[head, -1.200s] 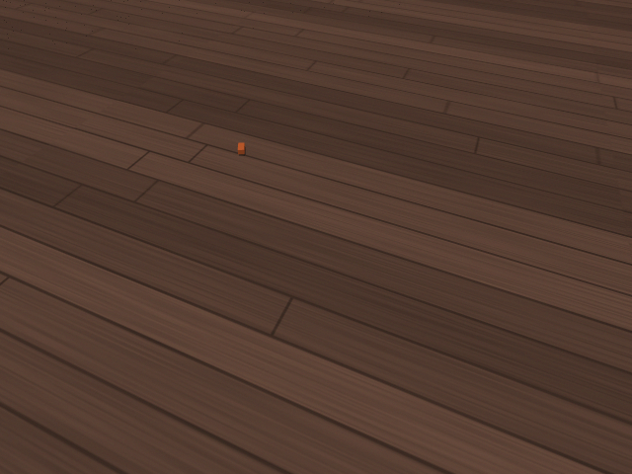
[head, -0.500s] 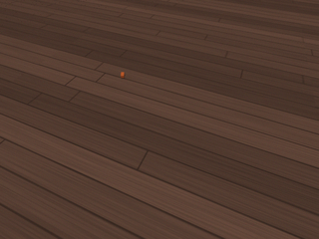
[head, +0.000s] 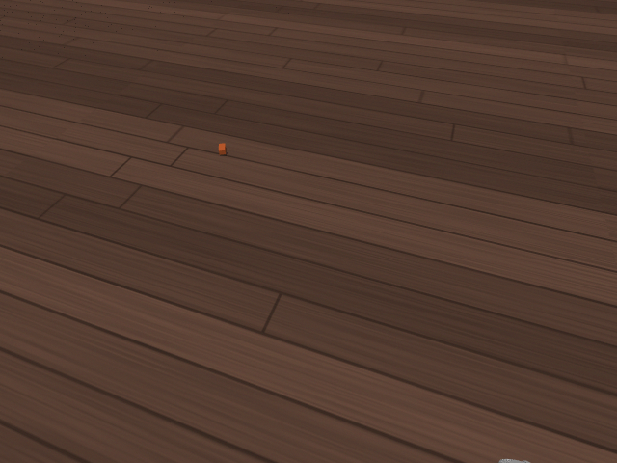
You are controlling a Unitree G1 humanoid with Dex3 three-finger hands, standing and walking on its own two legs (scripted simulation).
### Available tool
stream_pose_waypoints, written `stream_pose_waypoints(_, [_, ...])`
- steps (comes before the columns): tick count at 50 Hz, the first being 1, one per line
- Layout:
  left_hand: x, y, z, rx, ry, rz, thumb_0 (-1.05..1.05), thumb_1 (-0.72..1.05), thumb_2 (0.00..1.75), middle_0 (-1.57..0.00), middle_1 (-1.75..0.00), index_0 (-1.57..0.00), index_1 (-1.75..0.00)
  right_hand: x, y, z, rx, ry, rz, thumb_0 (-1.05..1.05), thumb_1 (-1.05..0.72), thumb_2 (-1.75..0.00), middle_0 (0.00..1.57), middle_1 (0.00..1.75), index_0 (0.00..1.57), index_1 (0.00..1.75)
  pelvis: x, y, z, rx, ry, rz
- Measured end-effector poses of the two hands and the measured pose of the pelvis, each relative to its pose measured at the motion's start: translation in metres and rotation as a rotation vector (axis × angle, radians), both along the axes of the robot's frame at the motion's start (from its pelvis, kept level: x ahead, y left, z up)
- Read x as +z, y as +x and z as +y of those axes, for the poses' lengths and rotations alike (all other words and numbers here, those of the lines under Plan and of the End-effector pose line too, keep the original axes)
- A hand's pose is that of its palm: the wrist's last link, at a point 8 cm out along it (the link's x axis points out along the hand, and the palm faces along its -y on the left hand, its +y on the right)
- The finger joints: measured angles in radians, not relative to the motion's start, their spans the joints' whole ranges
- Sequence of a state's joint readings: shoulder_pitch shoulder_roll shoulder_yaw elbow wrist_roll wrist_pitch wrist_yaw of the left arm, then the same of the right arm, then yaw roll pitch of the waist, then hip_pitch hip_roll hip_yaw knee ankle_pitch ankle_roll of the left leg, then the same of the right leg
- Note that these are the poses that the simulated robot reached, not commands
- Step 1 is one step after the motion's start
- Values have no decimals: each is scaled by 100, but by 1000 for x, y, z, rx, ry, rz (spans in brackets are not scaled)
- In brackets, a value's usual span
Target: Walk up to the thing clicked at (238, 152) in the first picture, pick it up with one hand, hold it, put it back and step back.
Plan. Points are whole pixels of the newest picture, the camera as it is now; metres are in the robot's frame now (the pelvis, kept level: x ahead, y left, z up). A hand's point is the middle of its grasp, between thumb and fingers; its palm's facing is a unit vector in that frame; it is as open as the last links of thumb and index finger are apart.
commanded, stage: walk up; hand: left
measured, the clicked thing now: (222, 149) +1.81 +0.47 -0.76
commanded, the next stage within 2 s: none
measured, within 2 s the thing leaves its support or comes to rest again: neither
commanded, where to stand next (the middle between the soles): +1.56 +0.82 m, yaw -81 degrees
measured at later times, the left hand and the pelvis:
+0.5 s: hand (71, 331) +0.37 +0.41 -0.12, palm faces -0.36 -0.78 -0.50, open 7.4 cm; pelvis +0.17 +0.14 +0.00, yaw -19 degrees
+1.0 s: hand (110, 214) +0.70 +0.48 -0.16, palm faces -0.51 -0.67 -0.54, open 7.4 cm; pelvis +0.49 +0.24 -0.05, yaw -35 degrees
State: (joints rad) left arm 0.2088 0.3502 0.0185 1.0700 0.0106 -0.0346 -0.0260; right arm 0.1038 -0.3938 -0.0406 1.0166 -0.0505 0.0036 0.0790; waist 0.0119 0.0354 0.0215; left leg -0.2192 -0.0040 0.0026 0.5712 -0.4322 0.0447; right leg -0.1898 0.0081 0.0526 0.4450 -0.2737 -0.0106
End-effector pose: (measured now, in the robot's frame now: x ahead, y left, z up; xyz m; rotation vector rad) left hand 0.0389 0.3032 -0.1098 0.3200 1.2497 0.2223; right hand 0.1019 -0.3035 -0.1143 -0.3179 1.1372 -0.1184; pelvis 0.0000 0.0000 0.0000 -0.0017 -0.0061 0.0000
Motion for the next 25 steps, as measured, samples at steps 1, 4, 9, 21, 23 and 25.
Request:
stream_pose_waypoints(1, [1, -1, 5, -16, 12, 21, 0, 90, 90, -20, -30, -20, -30, 1, 4, -3, -13, 1, -29, 1, -91, -89, 21, 30, 20, 30, -2, 2, 4, -20, -4, 10])
stream_pose_waypoints(4, [5, 5, 28, -52, 53, 67, 0, 90, 90, -20, -30, -21, -30, 6, 11, -6, -52, -7, -85, 1, -91, -89, 21, 30, 20, 30, -5, 10, 19, -57, -19, 37])
stream_pose_waypoints(9, [17, 42, 78, -99, 108, 39, 1, 90, 90, -20, -30, -21, -30, 13, 20, 11, -71, -40, -76, 1, -91, -89, 20, 30, 20, 30, -5, 33, 53, -103, -19, 55])
stream_pose_waypoints(21, [32, 244, 155, -352, 145, -48, 1, 90, 90, -20, -30, -20, -30, 21, 6, 105, -318, -36, -51, 1, -91, -89, 20, 30, 20, 30, 3, 126, 133, -272, -18, 40])
stream_pose_waypoints(23, [35, 290, 153, -412, 140, -88, 1, 90, 90, -20, -30, -20, -30, 19, -1, 115, -378, -34, -26, 1, -91, -89, 21, 30, 20, 30, 2, 146, 138, -304, -11, 26])
stream_pose_waypoints(25, [36, 335, 147, -464, 140, -118, 1, 90, 90, -20, -30, -20, -30, 13, -5, 123, -440, -33, -6, 1, -90, -89, 21, 30, 20, 30, -3, 168, 142, -335, -1, 11])
